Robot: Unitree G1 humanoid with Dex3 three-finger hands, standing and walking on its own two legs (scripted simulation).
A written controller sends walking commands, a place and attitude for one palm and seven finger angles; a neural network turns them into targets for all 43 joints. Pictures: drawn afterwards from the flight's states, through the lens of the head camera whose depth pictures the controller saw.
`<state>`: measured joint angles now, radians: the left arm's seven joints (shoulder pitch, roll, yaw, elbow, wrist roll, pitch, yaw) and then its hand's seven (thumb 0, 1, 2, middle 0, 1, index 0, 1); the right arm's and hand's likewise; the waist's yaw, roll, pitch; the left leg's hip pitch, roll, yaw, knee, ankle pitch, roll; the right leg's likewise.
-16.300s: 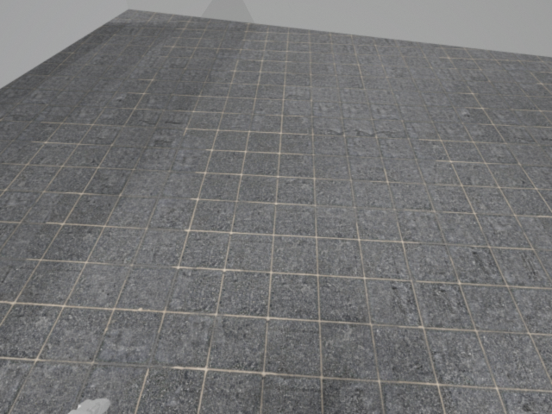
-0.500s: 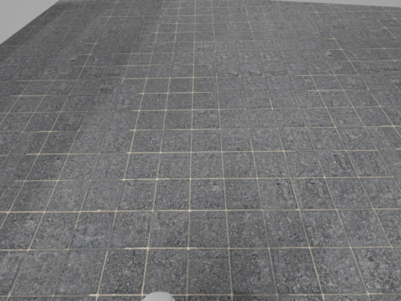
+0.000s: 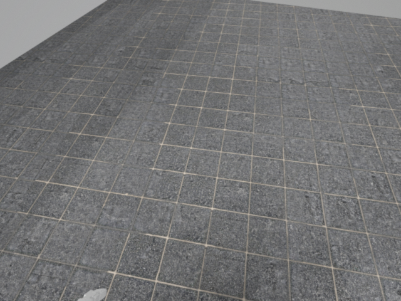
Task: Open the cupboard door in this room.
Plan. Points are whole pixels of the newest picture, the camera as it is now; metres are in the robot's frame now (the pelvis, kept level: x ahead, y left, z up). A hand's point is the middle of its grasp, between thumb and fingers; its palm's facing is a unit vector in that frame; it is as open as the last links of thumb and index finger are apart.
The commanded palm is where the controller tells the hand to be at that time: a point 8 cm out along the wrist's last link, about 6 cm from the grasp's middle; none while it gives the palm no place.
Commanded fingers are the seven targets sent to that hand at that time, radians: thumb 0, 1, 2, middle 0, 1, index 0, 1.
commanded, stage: turn or walk to find it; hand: left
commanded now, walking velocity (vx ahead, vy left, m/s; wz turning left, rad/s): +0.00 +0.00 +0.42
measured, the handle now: out of the picture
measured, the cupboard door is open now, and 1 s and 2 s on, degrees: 0 0 0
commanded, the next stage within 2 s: stand and wait in 0.06 s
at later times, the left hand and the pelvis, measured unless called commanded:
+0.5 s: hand out of the picture -0.06 +0.21 -0.18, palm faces +0.31 -0.92 -0.25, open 7.4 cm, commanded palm none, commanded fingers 0.00 0.90 0.90 -0.20 -0.30 -0.20 -0.30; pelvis -0.03 +0.00 -0.01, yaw +16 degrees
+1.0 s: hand out of the picture -0.03 +0.19 -0.14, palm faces +0.49 -0.82 -0.30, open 7.4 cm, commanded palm none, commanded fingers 0.00 0.90 0.90 -0.20 -0.30 -0.20 -0.30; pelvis -0.02 -0.04 +0.00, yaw +31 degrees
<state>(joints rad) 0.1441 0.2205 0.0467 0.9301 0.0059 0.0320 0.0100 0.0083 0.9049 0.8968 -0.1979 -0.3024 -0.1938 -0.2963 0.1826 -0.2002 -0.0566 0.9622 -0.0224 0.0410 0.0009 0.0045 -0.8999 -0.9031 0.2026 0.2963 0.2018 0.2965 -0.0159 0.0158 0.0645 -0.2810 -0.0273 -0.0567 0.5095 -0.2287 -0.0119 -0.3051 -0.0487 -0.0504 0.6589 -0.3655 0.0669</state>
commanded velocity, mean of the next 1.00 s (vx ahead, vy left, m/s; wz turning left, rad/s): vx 0.00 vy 0.00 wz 0.49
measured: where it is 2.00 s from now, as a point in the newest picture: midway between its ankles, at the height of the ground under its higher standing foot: outside the picture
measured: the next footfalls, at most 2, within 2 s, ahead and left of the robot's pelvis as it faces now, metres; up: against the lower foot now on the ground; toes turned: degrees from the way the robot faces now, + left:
right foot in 0.02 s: +0.04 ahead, -0.11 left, +0.00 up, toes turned -3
left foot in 0.50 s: -0.04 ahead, +0.13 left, +0.00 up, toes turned +21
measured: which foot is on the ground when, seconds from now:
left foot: down 0.00-0.02, up 0.04-0.48, down 0.50-0.90, up 0.92-1.00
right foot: up 0.00-0.00, down 0.02-0.50, up 0.52-0.86, down 0.88-1.00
